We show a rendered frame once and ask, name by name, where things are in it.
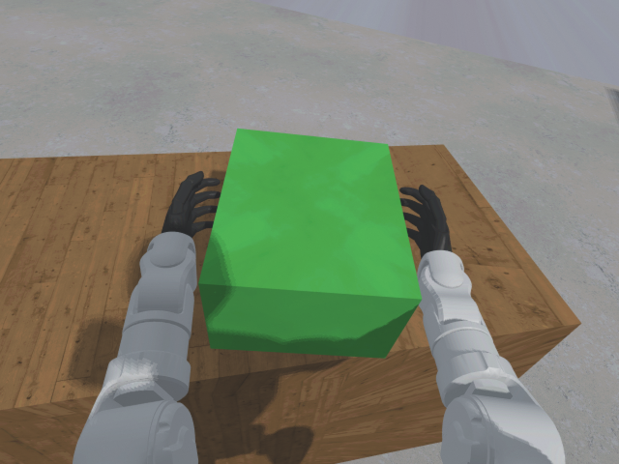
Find robot left forearm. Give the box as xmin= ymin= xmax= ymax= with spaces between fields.
xmin=73 ymin=232 xmax=197 ymax=464

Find right robot upper arm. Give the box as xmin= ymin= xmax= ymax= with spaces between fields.
xmin=440 ymin=393 xmax=564 ymax=464

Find robot right hand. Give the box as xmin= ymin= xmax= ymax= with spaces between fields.
xmin=399 ymin=185 xmax=452 ymax=259

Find pedestal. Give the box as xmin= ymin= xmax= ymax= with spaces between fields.
xmin=0 ymin=144 xmax=581 ymax=464

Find robot right forearm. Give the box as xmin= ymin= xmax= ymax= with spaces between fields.
xmin=417 ymin=250 xmax=565 ymax=464

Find carton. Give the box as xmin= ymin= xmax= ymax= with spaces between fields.
xmin=198 ymin=129 xmax=422 ymax=359

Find left robot upper arm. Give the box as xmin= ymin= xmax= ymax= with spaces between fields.
xmin=74 ymin=399 xmax=198 ymax=464

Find robot left hand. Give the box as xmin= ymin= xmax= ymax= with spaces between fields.
xmin=162 ymin=171 xmax=221 ymax=237

